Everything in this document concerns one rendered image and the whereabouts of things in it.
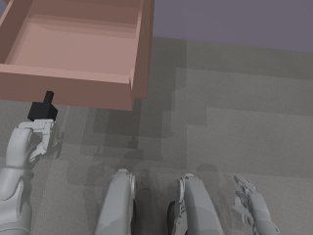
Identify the handle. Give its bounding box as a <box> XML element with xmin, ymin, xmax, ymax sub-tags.
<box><xmin>27</xmin><ymin>90</ymin><xmax>58</xmax><ymax>121</ymax></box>

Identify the robot right hand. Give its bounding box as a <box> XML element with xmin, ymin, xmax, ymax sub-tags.
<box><xmin>232</xmin><ymin>175</ymin><xmax>272</xmax><ymax>227</ymax></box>

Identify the robot right shin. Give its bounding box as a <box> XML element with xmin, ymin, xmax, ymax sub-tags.
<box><xmin>171</xmin><ymin>173</ymin><xmax>194</xmax><ymax>235</ymax></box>

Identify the robot left hand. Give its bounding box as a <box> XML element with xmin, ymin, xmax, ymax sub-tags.
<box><xmin>5</xmin><ymin>118</ymin><xmax>65</xmax><ymax>170</ymax></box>

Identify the drawer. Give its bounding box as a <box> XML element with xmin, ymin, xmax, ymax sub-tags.
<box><xmin>0</xmin><ymin>0</ymin><xmax>144</xmax><ymax>112</ymax></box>

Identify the robot right forearm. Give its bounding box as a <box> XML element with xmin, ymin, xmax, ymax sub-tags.
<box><xmin>252</xmin><ymin>220</ymin><xmax>282</xmax><ymax>235</ymax></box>

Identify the robot left forearm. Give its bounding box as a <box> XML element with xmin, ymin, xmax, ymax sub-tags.
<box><xmin>0</xmin><ymin>166</ymin><xmax>34</xmax><ymax>235</ymax></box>

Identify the left robot thigh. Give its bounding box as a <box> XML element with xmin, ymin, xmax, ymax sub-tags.
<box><xmin>93</xmin><ymin>171</ymin><xmax>136</xmax><ymax>235</ymax></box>

